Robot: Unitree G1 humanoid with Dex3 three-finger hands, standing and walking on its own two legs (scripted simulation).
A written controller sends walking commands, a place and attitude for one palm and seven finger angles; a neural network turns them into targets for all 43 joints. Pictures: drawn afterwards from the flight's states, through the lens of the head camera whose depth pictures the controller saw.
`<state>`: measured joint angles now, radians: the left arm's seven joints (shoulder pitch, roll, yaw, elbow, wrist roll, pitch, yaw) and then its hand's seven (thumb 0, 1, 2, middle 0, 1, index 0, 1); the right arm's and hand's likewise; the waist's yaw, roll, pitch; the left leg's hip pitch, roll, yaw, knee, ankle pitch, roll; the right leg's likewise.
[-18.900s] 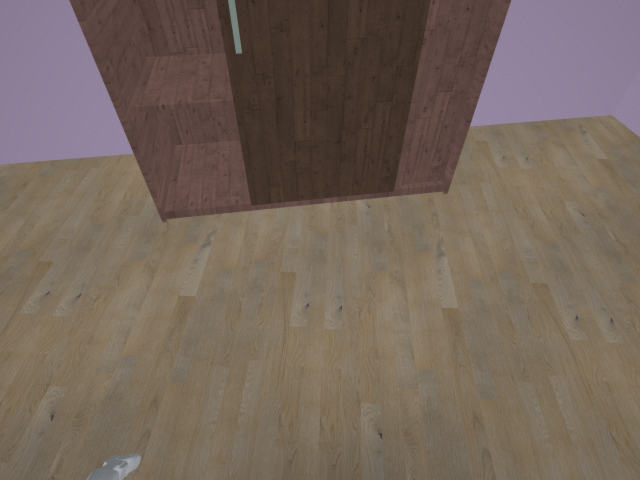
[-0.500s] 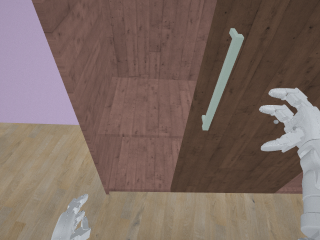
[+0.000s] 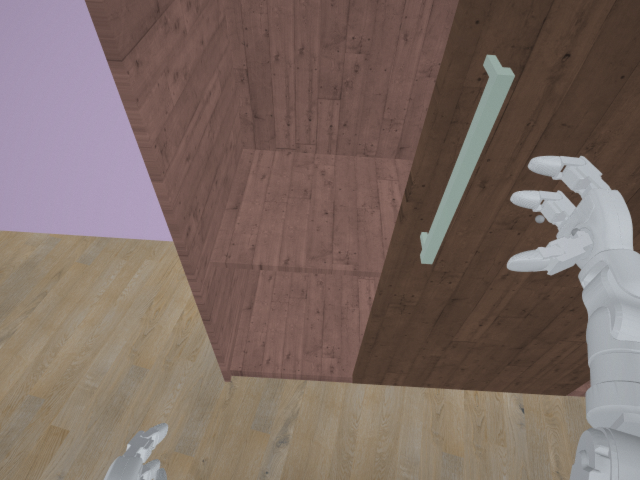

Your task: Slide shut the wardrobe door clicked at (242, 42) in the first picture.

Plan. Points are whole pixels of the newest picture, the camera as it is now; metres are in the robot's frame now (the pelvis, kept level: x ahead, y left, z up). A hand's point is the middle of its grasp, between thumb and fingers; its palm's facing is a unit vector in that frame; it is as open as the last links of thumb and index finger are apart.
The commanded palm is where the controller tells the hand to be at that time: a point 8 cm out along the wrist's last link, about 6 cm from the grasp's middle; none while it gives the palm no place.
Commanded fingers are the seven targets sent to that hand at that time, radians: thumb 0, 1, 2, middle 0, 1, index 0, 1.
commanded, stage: move the hooked fingers beside the handle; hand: right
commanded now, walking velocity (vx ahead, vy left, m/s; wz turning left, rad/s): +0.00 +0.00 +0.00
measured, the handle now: (453, 178) +0.49 -0.13 +0.13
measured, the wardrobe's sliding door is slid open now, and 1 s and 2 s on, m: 0.38 0.38 0.38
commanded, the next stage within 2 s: feel for the door with the fingertips in 1.64 s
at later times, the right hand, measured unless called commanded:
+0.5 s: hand (511, 196) +0.44 -0.20 +0.15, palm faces +0.00 +1.00 -0.03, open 14.0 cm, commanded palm +0.41 -0.25 +0.15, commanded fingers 0.00 0.50 -0.30 0.30 1.20 0.30 1.20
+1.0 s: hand (518, 200) +0.44 -0.20 +0.16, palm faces -0.01 +1.00 -0.01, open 14.0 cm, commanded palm +0.41 -0.25 +0.14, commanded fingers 0.00 0.50 -0.30 0.30 1.20 0.30 1.20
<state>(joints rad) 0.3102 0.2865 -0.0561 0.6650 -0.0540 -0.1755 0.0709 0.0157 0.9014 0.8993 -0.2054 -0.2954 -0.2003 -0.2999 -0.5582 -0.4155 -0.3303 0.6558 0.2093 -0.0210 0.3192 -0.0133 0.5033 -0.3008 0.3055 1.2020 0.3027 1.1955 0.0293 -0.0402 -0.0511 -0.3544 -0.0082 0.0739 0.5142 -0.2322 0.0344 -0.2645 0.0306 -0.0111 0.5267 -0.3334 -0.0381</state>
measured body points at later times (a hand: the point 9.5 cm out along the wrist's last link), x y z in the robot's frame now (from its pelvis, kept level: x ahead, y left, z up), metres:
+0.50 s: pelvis +0.00 +0.00 +0.00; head +0.03 +0.01 +0.45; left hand +0.05 +0.26 -0.12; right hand +0.44 -0.25 +0.16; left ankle +0.02 +0.10 -0.73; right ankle -0.04 -0.09 -0.73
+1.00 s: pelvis -0.01 +0.00 +0.00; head +0.02 +0.00 +0.45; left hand +0.10 +0.26 -0.11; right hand +0.43 -0.25 +0.16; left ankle +0.02 +0.10 -0.73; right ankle -0.04 -0.09 -0.73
